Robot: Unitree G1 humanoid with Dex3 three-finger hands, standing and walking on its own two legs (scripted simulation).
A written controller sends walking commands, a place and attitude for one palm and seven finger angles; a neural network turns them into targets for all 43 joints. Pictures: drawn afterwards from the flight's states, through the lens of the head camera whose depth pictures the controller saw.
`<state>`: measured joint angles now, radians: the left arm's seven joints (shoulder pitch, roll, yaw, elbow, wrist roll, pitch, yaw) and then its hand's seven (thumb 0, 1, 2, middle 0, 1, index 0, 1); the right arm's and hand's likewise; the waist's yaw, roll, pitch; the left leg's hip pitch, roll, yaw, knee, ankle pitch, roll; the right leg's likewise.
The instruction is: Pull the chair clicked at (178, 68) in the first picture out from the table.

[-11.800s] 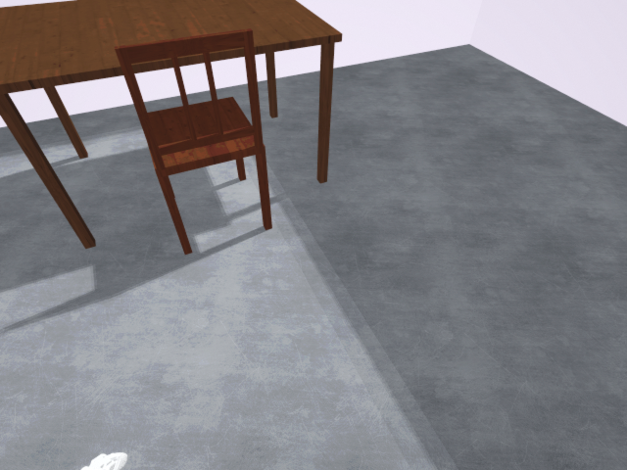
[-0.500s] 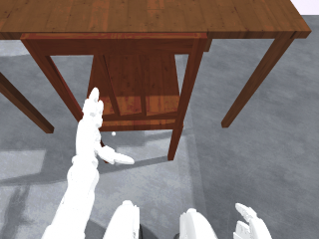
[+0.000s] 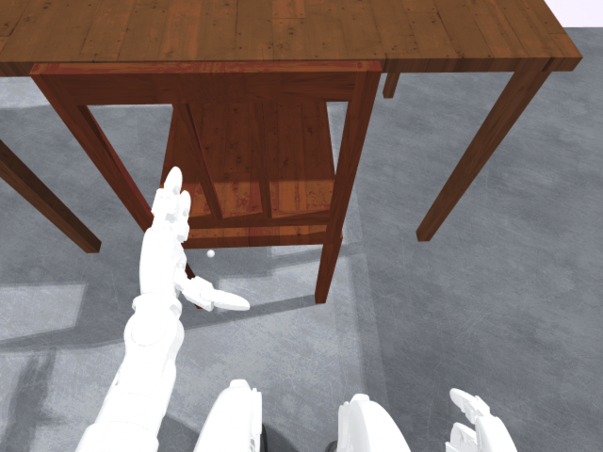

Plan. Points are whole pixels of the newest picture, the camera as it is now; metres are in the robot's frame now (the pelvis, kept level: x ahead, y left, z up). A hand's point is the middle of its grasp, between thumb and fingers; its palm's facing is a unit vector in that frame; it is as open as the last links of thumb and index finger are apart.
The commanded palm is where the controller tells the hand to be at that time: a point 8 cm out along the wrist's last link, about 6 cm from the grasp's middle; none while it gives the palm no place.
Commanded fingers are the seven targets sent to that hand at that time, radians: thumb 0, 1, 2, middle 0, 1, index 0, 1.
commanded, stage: aim the fingers beside a spindle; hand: left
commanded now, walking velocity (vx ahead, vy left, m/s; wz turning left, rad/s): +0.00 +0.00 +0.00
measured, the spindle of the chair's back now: (202, 170) +0.51 +0.16 +0.01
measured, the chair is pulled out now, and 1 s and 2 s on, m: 0.00 0.00 0.00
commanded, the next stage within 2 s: push the fingers through the gap in 0.06 s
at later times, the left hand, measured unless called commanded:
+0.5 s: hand (207, 224) +0.40 +0.14 +0.02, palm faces +0.04 -1.00 -0.03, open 16.9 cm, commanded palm +0.38 +0.19 +0.02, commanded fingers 0.00 -0.50 0.30 -0.06 -0.08 -0.06 -0.08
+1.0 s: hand (204, 198) +0.45 +0.15 +0.02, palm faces +0.08 -1.00 -0.03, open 16.9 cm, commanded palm +0.42 +0.19 +0.02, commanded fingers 0.00 -0.50 0.30 -0.06 -0.08 -0.06 -0.08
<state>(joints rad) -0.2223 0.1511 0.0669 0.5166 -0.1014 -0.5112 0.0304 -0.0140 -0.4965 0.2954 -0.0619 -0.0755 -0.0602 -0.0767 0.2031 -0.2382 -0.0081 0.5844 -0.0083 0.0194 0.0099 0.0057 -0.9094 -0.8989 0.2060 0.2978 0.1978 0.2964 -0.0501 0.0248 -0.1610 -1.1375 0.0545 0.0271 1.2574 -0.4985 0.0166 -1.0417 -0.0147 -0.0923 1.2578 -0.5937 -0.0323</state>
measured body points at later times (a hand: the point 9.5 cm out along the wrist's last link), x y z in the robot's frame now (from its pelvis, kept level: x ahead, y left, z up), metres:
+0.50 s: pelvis +0.00 +0.01 +0.00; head +0.12 +0.01 +0.43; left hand +0.40 +0.19 +0.03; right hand +0.13 -0.25 -0.12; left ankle +0.05 +0.11 -0.62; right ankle +0.00 -0.10 -0.62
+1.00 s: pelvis +0.00 +0.01 +0.00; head +0.14 +0.03 +0.42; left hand +0.44 +0.20 +0.02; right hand +0.08 -0.25 -0.13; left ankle +0.05 +0.11 -0.62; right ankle +0.00 -0.10 -0.62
